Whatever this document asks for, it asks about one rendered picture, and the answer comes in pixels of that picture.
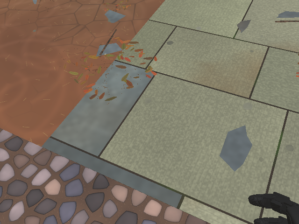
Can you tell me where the robot right hand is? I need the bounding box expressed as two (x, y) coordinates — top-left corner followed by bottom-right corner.
(248, 191), (299, 224)

